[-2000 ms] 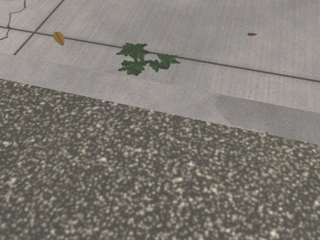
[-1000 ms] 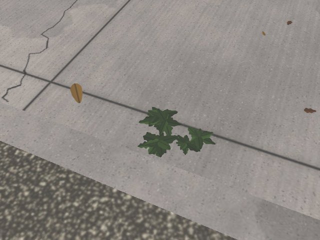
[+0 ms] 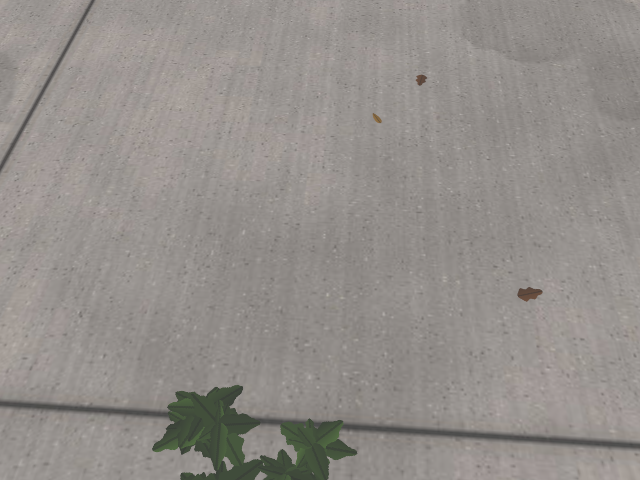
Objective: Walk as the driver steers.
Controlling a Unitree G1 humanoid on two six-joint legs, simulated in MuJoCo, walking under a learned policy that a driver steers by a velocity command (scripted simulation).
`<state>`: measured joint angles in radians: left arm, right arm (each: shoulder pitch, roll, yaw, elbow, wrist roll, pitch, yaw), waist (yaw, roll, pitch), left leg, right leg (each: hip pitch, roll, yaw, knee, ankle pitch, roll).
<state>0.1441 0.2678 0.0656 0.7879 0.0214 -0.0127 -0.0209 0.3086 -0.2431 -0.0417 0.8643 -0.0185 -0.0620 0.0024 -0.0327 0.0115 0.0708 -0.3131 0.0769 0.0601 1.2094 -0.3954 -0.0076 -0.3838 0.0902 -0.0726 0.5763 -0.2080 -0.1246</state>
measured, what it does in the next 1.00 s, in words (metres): walks ahead, turning right: left foot, then right foot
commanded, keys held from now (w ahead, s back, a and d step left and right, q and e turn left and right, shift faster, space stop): w+e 0.42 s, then w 0.40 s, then w+q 0.18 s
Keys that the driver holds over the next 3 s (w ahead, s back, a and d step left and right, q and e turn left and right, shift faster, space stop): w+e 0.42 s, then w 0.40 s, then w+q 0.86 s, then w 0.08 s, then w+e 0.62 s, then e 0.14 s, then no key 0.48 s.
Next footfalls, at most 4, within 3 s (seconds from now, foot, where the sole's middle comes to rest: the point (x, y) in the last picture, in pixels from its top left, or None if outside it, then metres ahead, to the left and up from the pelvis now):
0.44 left None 0.44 0.08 -0.76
0.92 right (430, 410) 0.58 -0.21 -0.76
1.44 left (359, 286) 0.90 -0.08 -0.76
2.00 right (398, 185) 1.23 -0.21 -0.76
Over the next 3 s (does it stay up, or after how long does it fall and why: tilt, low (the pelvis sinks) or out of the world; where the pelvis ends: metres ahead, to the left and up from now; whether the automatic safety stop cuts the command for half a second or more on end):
stays up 1.41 -0.14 0.01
